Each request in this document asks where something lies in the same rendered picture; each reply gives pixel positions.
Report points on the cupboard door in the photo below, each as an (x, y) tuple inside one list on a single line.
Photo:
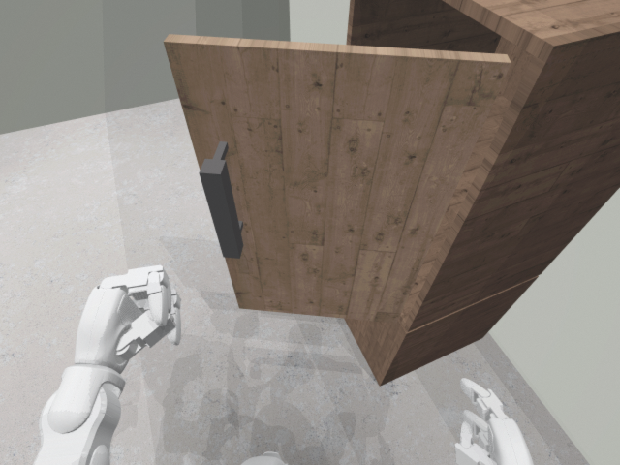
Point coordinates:
[(342, 159)]

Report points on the left robot forearm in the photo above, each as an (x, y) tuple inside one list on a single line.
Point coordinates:
[(79, 419)]

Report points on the left robot hand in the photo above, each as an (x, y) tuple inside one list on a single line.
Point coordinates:
[(102, 337)]

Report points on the handle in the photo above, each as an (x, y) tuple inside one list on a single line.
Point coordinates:
[(219, 194)]

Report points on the right robot hand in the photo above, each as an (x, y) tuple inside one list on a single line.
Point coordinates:
[(500, 441)]

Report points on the left robot shin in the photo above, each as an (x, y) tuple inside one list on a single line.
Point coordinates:
[(273, 454)]

